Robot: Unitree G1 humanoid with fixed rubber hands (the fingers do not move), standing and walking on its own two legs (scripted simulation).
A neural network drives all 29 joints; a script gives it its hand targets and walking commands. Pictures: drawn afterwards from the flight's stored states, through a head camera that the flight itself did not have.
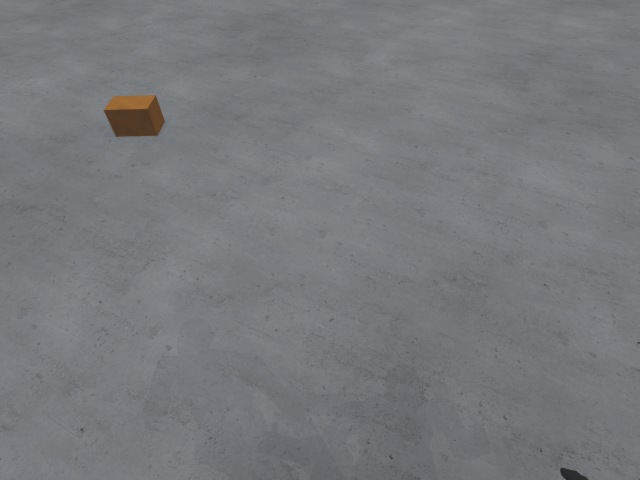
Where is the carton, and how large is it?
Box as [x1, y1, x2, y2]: [104, 95, 164, 136]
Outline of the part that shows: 155,95 114,96 105,107 104,111 116,136 157,135 164,120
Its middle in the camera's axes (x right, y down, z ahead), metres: -1.11 -0.73 +2.32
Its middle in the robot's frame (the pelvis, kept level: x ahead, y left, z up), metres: +2.20 +1.10 -0.70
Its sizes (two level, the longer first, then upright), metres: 0.252 0.164 0.174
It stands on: the floor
